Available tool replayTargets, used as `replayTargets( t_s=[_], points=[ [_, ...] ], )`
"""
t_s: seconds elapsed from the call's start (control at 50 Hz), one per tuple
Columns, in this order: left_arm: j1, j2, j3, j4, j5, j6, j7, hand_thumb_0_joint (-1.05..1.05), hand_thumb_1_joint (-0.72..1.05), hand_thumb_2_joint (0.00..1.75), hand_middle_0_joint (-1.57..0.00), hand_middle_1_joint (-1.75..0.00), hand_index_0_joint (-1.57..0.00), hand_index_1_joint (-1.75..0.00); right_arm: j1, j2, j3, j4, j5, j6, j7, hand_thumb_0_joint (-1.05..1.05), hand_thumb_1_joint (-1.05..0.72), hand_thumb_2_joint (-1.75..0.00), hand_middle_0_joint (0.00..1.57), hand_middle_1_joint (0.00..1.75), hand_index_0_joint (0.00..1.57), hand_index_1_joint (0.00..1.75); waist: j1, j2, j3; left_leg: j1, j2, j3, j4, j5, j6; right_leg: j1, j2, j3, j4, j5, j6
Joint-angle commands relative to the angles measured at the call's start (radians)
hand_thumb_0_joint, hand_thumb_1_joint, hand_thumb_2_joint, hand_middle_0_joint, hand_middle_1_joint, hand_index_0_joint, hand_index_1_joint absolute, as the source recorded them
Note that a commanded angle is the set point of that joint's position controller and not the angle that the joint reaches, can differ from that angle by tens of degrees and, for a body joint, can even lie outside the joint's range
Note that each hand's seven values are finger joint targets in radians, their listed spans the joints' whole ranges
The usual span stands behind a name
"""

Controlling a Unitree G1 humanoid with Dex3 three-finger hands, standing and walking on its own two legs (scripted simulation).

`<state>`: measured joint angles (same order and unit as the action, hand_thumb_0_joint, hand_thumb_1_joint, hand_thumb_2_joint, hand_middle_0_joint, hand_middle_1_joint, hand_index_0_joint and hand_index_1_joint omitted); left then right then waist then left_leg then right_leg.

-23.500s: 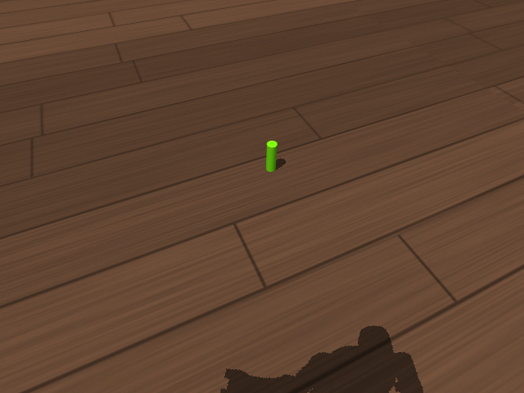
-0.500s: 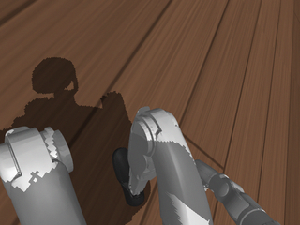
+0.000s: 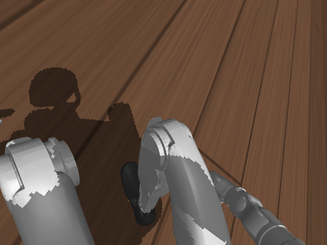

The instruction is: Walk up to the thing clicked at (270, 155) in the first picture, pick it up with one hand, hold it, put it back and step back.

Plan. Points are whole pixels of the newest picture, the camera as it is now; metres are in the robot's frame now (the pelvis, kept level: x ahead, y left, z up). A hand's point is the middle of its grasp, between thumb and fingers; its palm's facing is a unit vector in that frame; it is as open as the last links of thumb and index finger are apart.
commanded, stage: withdraw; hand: left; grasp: from the side
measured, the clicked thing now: out of the picture +0.40 +0.31 -0.20
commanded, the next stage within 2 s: rise in 0.38 s
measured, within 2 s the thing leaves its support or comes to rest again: neither
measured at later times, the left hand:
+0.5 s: hand out of the picture +0.38 +0.38 -0.09, palm faces +0.43 -0.90 -0.03, open 17.4 cm
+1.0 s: hand out of the picture +0.26 +0.40 +0.05, palm faces +0.39 -0.77 -0.50, open 17.3 cm
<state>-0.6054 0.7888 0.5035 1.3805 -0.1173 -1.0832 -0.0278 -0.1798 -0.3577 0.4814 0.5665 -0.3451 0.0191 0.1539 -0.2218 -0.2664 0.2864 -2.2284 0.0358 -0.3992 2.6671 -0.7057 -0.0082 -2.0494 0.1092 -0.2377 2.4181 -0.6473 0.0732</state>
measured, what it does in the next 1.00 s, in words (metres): rises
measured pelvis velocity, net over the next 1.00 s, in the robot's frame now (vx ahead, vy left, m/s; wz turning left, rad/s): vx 0.01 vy -0.02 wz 0.18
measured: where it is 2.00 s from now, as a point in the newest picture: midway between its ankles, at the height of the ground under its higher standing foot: (101, 225)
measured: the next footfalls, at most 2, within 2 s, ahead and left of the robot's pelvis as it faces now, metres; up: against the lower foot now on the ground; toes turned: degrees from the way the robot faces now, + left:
none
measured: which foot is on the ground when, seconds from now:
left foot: down 0.00-1.00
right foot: down 0.00-1.00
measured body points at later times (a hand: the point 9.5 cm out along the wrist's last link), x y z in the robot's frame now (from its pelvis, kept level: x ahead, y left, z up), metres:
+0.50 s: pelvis +0.00 +0.00 +0.01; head +0.19 +0.18 +0.38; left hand +0.35 +0.42 -0.08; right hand +0.20 -0.24 -0.03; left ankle +0.08 +0.13 -0.25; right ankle +0.14 -0.13 -0.25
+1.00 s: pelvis +0.01 -0.02 +0.13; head +0.21 +0.07 +0.52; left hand +0.24 +0.44 +0.08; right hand +0.23 -0.23 +0.00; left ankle +0.08 +0.12 -0.25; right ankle +0.14 -0.13 -0.25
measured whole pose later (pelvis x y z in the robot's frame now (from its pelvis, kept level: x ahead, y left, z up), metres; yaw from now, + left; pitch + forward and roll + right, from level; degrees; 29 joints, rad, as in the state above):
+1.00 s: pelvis +0.01 -0.02 +0.13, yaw +10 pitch +33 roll -7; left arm -0.22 0.59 0.43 0.57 0.04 -0.15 -0.02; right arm 0.06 -0.27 0.02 0.58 0.02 0.15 0.04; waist -0.01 0.00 -0.11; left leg -2.08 0.06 -0.11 2.15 -0.65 0.00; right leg -2.00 0.02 -0.05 2.09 -0.67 0.04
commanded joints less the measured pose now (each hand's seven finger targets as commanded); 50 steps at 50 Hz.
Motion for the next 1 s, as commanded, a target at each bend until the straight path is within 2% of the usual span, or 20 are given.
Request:
replayTargets(
  t_s=[0.0,0.06,0.12,0.24,0.32,0.34,0.42,0.44,0.48,0.5,0.54,0.6,0.64,0.66,0.68,0.72,0.8,0.88,0.92,0.98],
  points=[
    [-0.213,0.162,0.002,-0.154,0.001,-0.069,0.001,0.0,-0.54,0.02,-0.18,-0.04,-0.17,-0.04,0.025,-0.354,-0.123,-0.018,0.003,0.008,-0.027,0.0,-0.91,-0.9,0.2,0.3,0.2,0.3,-0.105,0.541,-0.543,0.399,0.058,0.107,-0.347,0.082,-0.022,0.21,0.023,-0.124,-0.163,0.16,-0.082],
    [-0.214,0.164,-0.003,-0.161,-0.003,-0.074,-0.005,0.0,-0.56,0.01,-0.08,0.0,-0.07,0.0,0.028,-0.352,-0.119,-0.011,0.003,0.004,-0.028,0.0,-0.9,-0.9,0.2,0.3,0.2,0.3,-0.108,0.538,-0.553,0.392,0.057,0.11,-0.335,0.087,-0.019,0.222,0.025,-0.121,-0.166,0.169,-0.081],
    [-0.188,0.234,0.049,-0.204,0.002,-0.076,-0.017,0.0,-0.52,0.03,-0.07,0.0,-0.06,0.0,0.035,-0.358,-0.122,-0.009,0.005,0.01,-0.034,0.0,-0.9,-0.9,0.2,0.3,0.2,0.3,-0.076,0.59,-0.579,0.442,0.064,0.106,-0.354,0.132,-0.028,0.228,0.02,-0.118,-0.147,0.191,-0.084],
    [-0.154,0.301,0.134,-0.384,-0.009,-0.011,-0.058,0.0,-0.5,0.04,-0.07,0.0,-0.06,0.0,0.072,-0.36,-0.17,-0.024,0.027,0.028,-0.042,0.0,-0.9,-0.9,0.2,0.3,0.2,0.3,-0.024,0.695,-0.688,0.508,0.063,0.128,-0.398,0.175,-0.038,0.225,0.008,-0.094,-0.141,0.208,-0.094],
    [-0.119,0.217,0.073,-0.483,-0.036,0.086,-0.129,0.0,-0.5,0.05,-0.06,-0.01,-0.06,-0.01,0.109,-0.34,-0.225,-0.027,0.071,0.029,-0.055,0.0,-0.9,-0.9,0.2,0.3,0.2,0.3,-0.017,0.694,-0.725,0.486,0.054,0.158,-0.417,0.149,-0.029,0.2,0.001,-0.068,-0.17,0.199,-0.098],
    [-0.094,0.208,0.073,-0.487,-0.044,0.115,-0.146,0.0,-0.49,0.03,-0.07,-0.01,-0.07,0.0,0.123,-0.334,-0.237,-0.025,0.084,0.029,-0.058,0.0,-0.9,-0.9,0.2,0.3,0.2,0.3,0.001,0.684,-0.726,0.468,0.05,0.167,-0.422,0.157,-0.025,0.199,0.0,-0.062,-0.176,0.207,-0.099],
    [-0.054,0.101,0.033,-0.43,-0.099,0.219,-0.201,0.0,-0.55,0.03,-0.05,-0.02,-0.06,0.0,0.165,-0.298,-0.26,-0.004,0.134,0.024,-0.064,0.0,-0.88,-0.9,0.2,0.3,0.2,0.3,0.002,0.538,-0.667,0.352,0.04,0.174,-0.417,0.083,-0.002,0.154,-0.003,-0.054,-0.205,0.143,-0.096],
    [-0.092,0.136,0.062,-0.481,-0.107,0.23,-0.209,0.0,-0.56,0.03,-0.03,-0.02,-0.05,0.0,0.175,-0.295,-0.269,-0.007,0.142,0.024,-0.068,0.0,-0.88,-0.89,0.2,0.3,0.2,0.3,0.013,0.52,-0.674,0.332,0.038,0.18,-0.414,0.062,0.005,0.165,-0.003,-0.049,-0.216,0.126,-0.093],
    [-0.104,0.139,0.06,-0.484,-0.108,0.251,-0.235,0.0,-0.45,0.06,-0.04,0.0,-0.03,0.0,0.175,-0.29,-0.285,-0.008,0.157,0.018,-0.07,0.0,-0.82,-0.89,0.2,0.3,0.2,0.3,0.021,0.517,-0.673,0.331,0.037,0.183,-0.425,0.024,0.009,0.129,-0.006,-0.045,-0.214,0.09,-0.097],
    [-0.053,0.324,0.116,-0.432,0.063,0.319,-0.176,0.0,-0.48,0.06,-0.06,-0.03,-0.05,-0.03,0.202,-0.252,-0.331,0.015,0.19,0.033,-0.076,0.0,-0.9,-0.91,0.2,0.3,0.2,0.3,0.109,0.618,-0.767,0.458,0.039,0.207,-0.501,0.054,0.0,0.119,-0.019,-0.017,-0.24,0.072,-0.106],
    [-0.154,0.193,0.044,-0.531,0.058,0.364,-0.159,0.0,-0.51,0.08,-0.06,-0.05,-0.05,-0.06,0.211,-0.253,-0.363,-0.009,0.212,0.046,-0.076,0.0,-0.9,-0.91,0.2,0.3,0.2,0.3,0.074,0.666,-0.795,0.501,0.051,0.192,-0.561,0.025,-0.01,0.065,-0.024,-0.011,-0.235,0.06,-0.11],
    [-0.149,0.308,0.106,-0.626,0.102,0.462,-0.117,0.0,-0.55,0.08,-0.08,-0.06,-0.07,-0.07,0.25,-0.231,-0.399,-0.009,0.25,0.062,-0.084,0.0,-0.95,-0.92,0.2,0.3,0.2,0.3,0.124,0.711,-0.879,0.55,0.043,0.22,-0.603,0.042,-0.007,0.076,-0.031,0.016,-0.263,0.062,-0.115],
    [-0.14,0.325,0.11,-0.664,0.13,0.516,-0.098,0.0,-0.56,0.08,-0.09,-0.08,-0.08,-0.08,0.263,-0.219,-0.422,-0.007,0.264,0.072,-0.087,0.0,-0.98,-0.93,0.2,0.3,0.2,0.3,0.131,0.701,-0.884,0.537,0.036,0.241,-0.606,0.067,-0.002,0.071,-0.036,0.034,-0.273,0.075,-0.12],
    [-0.114,0.297,0.108,-0.664,0.136,0.545,-0.091,0.0,-0.48,0.11,-0.06,-0.07,-0.06,-0.07,0.282,-0.209,-0.433,-0.005,0.271,0.08,-0.09,0.0,-0.9,-0.9,0.2,0.3,0.2,0.3,0.13,0.68,-0.897,0.555,0.035,0.243,-0.613,0.095,-0.001,0.079,-0.038,0.038,-0.283,0.092,-0.12],
    [-0.092,0.268,0.091,-0.662,0.143,0.577,-0.083,0.0,-0.55,0.05,-0.05,-0.05,-0.05,-0.05,0.288,-0.197,-0.444,-0.003,0.279,0.084,-0.092,0.0,-0.9,-0.9,0.2,0.3,0.2,0.3,0.134,0.663,-0.898,0.549,0.031,0.252,-0.622,0.095,0.002,0.082,-0.039,0.046,-0.301,0.086,-0.121],
    [0.01,0.273,0.123,-0.659,0.155,0.635,-0.061,0.0,-0.52,0.07,-0.05,-0.06,-0.05,-0.06,0.292,-0.185,-0.463,-0.014,0.296,0.092,-0.098,0.0,-0.9,-0.9,0.2,0.3,0.2,0.3,0.172,0.612,-0.905,0.546,0.024,0.263,-0.65,0.098,0.007,0.093,-0.044,0.057,-0.33,0.074,-0.122],
    [0.106,0.123,0.038,-0.759,0.156,0.746,-0.037,0.0,-0.51,0.08,-0.06,-0.06,-0.06,-0.06,0.3,-0.162,-0.521,-0.042,0.329,0.1,-0.109,0.0,-0.9,-0.9,0.2,0.3,0.2,0.3,0.176,0.521,-0.961,0.579,0.017,0.284,-0.732,0.046,0.019,0.141,-0.051,0.093,-0.429,0.032,-0.119],
    [0.211,0.061,-0.017,-0.932,0.148,0.848,0.005,0.0,-0.53,0.07,-0.06,-0.06,-0.06,-0.06,0.308,-0.142,-0.547,-0.083,0.36,0.099,-0.123,0.0,-0.89,-0.9,0.2,0.3,0.2,0.3,0.192,0.443,-1.024,0.643,0.014,0.285,-0.826,0.02,0.026,0.242,-0.055,0.117,-0.548,0.008,-0.112],
    [0.252,0.049,-0.033,-1.033,0.144,0.889,0.027,0.0,-0.52,0.07,-0.06,-0.06,-0.06,-0.06,0.314,-0.14,-0.555,-0.099,0.373,0.097,-0.136,0.0,-0.89,-0.9,0.2,0.3,0.2,0.3,0.193,0.429,-1.024,0.698,0.017,0.28,-0.892,-0.013,0.028,0.286,-0.06,0.127,-0.601,-0.014,-0.108],
    [0.341,0.068,-0.01,-1.165,0.138,0.945,0.068,0.0,-0.52,0.07,-0.06,-0.06,-0.05,-0.06,0.32,-0.115,-0.557,-0.122,0.387,0.094,-0.16,0.0,-0.89,-0.9,0.2,0.3,0.2,0.3,0.225,0.427,-1.078,0.791,0.015,0.296,-0.965,0.027,0.027,0.417,-0.067,0.152,-0.682,0.013,-0.106]
  ],
)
